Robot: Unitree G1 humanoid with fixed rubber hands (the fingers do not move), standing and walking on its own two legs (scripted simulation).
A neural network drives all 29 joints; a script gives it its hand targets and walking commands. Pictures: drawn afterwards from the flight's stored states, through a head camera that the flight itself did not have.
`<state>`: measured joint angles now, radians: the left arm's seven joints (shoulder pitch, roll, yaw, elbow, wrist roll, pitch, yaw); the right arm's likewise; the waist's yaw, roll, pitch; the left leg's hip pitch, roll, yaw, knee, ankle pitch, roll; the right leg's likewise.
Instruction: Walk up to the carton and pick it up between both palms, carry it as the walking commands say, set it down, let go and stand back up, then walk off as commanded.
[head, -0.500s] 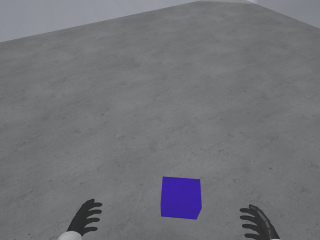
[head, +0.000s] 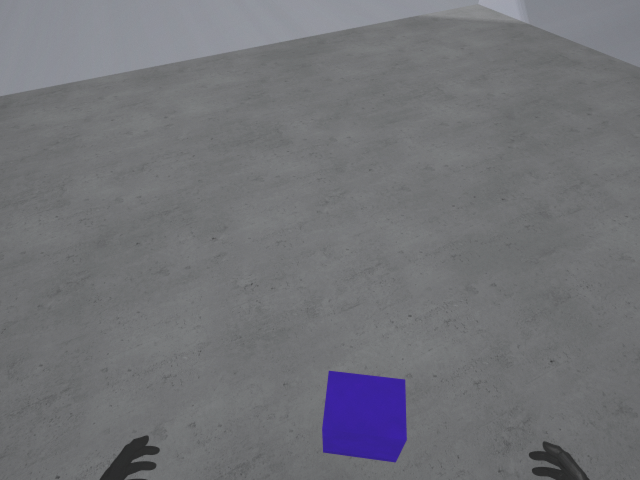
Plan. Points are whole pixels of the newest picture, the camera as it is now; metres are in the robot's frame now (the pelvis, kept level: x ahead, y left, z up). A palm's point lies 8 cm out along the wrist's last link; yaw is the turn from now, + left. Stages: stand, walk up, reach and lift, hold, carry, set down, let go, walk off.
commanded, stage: stand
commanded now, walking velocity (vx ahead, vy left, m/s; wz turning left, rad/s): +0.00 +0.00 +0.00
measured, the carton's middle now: (362, 417) +0.43 -0.08 -0.67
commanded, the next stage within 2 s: walk off in 1.34 s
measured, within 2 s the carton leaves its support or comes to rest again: neither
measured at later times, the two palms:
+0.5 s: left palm out of the picture +0.10 +0.30 -0.09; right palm out of the picture +0.10 -0.30 -0.09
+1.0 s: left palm out of the picture +0.07 +0.31 -0.10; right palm out of the picture +0.07 -0.30 -0.09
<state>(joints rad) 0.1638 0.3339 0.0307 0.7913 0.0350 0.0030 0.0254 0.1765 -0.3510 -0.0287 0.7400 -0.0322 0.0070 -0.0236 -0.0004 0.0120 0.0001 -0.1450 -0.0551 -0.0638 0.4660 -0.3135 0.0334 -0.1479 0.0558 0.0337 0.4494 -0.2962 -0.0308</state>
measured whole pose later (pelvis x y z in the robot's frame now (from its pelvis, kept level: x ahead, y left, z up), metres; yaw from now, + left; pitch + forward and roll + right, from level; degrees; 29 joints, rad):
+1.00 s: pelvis -0.03 +0.00 +0.01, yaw -1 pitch -2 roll +0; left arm 0.12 0.38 0.00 1.03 0.02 -0.01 0.01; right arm 0.13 -0.39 0.00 0.99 -0.02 -0.02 -0.02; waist 0.00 0.00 0.02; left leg -0.08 -0.06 -0.05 0.33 -0.21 0.04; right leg -0.10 0.05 0.05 0.33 -0.19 -0.02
